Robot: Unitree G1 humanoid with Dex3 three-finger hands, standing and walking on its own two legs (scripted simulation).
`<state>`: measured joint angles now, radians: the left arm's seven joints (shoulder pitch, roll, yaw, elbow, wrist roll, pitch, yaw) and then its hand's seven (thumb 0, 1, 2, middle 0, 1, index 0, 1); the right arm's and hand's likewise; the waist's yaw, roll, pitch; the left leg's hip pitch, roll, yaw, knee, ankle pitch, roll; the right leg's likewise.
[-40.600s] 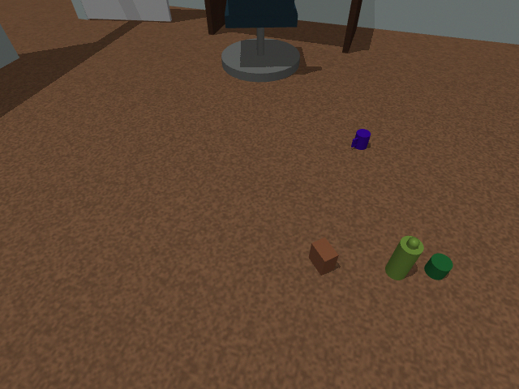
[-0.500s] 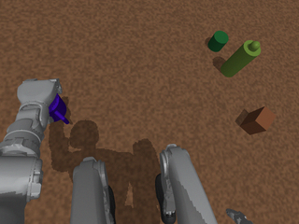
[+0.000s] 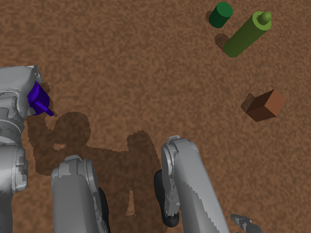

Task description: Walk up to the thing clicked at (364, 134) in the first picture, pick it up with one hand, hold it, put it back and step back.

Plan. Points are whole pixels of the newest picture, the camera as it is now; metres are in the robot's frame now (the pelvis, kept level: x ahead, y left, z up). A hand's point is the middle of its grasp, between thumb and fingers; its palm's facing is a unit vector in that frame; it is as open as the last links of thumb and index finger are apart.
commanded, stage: crouch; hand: left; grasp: from above
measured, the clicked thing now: (33, 100) +0.49 +0.25 -0.19
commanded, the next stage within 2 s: lower in 0.48 s
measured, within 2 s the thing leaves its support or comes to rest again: rests again in 1.78 s
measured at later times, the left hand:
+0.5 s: hand (30, 97) +0.50 +0.26 -0.19, palm faces -0.45 -0.05 -0.89, open 10.5 cm
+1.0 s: hand (38, 101) +0.50 +0.26 -0.24, palm faces -0.46 -0.05 -0.89, open 10.5 cm
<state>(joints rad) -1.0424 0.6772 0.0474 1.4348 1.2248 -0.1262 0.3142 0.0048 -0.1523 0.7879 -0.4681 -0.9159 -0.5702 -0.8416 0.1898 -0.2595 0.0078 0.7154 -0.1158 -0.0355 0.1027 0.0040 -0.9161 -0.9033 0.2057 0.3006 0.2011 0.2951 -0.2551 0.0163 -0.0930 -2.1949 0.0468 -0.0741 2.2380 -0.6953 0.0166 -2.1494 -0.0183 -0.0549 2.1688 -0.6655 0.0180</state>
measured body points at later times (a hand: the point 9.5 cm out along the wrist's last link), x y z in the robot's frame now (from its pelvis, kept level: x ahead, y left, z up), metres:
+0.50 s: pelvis -0.01 +0.00 -0.04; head +0.24 +0.06 +0.33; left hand +0.52 +0.26 -0.14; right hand +0.01 -0.27 -0.14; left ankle +0.07 +0.12 -0.35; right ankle +0.10 -0.13 -0.35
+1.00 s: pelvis +0.00 +0.00 -0.06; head +0.26 +0.06 +0.30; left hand +0.52 +0.26 -0.19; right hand +0.01 -0.27 -0.15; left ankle +0.07 +0.12 -0.35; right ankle +0.10 -0.13 -0.35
